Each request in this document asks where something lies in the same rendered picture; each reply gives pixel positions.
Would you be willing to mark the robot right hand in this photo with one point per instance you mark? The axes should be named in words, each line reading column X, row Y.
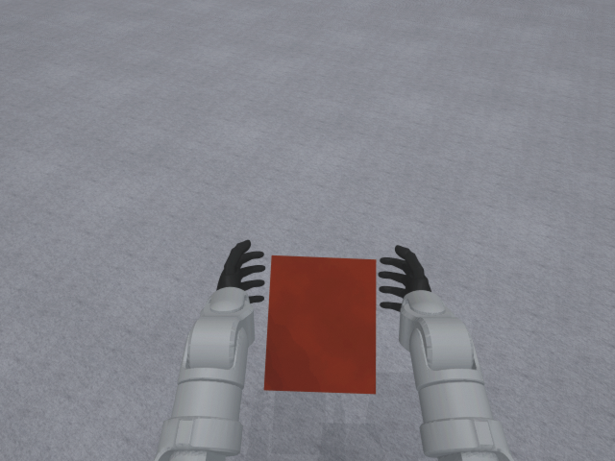
column 413, row 280

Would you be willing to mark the right robot forearm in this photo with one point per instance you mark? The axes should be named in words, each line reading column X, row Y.
column 458, row 424

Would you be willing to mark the robot left hand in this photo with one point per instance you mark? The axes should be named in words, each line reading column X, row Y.
column 233, row 273

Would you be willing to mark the carton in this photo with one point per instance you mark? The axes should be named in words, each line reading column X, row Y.
column 321, row 332

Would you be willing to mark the left robot forearm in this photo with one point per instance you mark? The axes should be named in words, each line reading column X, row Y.
column 204, row 424

